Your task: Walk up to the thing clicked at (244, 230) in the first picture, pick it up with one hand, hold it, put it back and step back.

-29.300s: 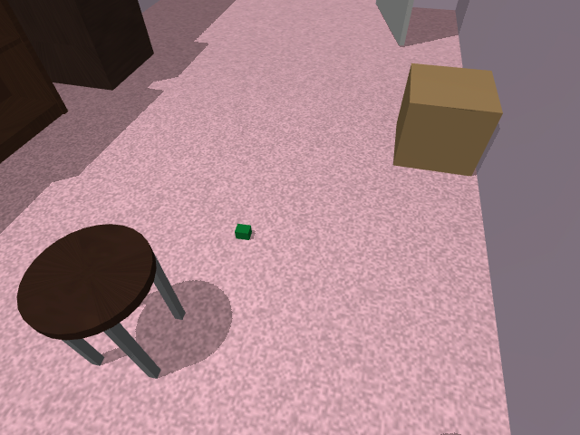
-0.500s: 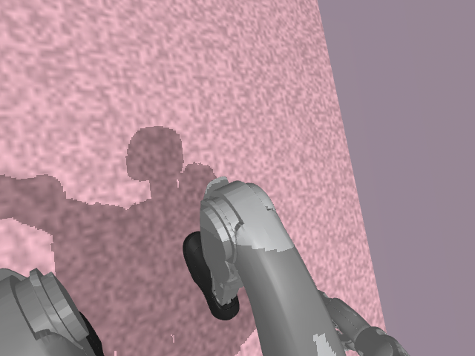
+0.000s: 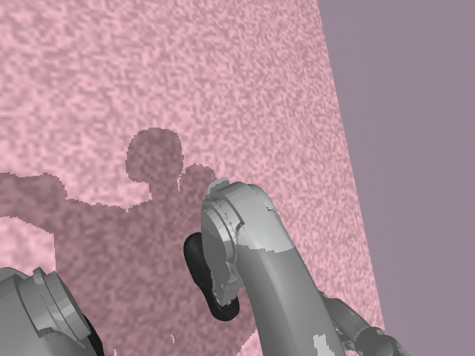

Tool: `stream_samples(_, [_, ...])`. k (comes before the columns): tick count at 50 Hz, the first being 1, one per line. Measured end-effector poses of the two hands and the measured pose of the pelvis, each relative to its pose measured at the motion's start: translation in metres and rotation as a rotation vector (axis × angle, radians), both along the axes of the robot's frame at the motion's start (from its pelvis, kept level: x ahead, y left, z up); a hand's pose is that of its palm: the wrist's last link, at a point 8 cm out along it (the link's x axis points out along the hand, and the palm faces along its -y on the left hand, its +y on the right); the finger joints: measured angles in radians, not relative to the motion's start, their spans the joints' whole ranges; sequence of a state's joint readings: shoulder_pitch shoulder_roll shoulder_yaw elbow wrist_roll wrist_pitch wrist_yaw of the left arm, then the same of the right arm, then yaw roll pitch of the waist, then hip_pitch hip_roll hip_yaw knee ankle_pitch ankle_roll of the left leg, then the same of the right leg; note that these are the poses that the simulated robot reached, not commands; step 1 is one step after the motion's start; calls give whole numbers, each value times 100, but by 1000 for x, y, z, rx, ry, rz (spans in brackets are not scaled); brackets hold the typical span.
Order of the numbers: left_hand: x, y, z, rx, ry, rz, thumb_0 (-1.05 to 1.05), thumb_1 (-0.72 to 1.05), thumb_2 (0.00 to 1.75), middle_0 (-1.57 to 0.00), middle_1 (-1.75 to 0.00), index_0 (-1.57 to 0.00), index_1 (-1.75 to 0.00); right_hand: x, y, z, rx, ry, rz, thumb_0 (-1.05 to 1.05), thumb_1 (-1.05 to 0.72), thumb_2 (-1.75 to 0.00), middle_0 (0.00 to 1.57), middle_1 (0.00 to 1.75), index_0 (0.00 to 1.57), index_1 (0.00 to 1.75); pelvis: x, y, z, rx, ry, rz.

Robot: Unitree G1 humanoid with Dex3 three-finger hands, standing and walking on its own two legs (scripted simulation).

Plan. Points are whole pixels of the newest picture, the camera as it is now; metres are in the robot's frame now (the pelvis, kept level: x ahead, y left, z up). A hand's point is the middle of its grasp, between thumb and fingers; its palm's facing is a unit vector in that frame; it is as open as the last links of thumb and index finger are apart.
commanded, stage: close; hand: left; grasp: from above
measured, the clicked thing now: out of the picture +0.49 +0.33 -0.28
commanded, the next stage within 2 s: settle in 1.38 s
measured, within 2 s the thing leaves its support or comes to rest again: leaves its support in 1.80 s
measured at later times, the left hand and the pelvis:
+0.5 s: hand out of the picture +0.46 +0.32 -0.24, palm faces -0.49 -0.06 -0.87, open 8.2 cm; pelvis +0.00 +0.00 +0.00, yaw +0 degrees
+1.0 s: hand out of the picture +0.47 +0.33 -0.24, palm faces -0.49 -0.06 -0.87, open 6.6 cm; pelvis +0.00 +0.00 +0.00, yaw +0 degrees
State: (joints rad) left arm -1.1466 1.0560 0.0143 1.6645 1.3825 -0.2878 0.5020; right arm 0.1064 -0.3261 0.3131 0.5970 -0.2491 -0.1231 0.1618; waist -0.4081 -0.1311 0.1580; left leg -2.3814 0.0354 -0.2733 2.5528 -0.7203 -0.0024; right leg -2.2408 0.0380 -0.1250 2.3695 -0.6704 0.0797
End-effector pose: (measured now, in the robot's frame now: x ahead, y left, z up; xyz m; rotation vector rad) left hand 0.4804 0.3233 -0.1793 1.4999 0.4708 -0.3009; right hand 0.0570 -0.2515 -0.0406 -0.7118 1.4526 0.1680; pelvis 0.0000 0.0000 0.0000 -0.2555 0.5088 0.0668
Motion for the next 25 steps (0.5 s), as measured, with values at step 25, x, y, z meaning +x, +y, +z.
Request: stream_samples(25, [-9, -1, -6, -13, 15, -33, 0, 33, 39, -68, -51, -72, -47, -3, -4, 2, -26, 15, 8, 0, -90, -90, 20, 30, 20, 30, -2, -1, 0, 1, -11, -1])
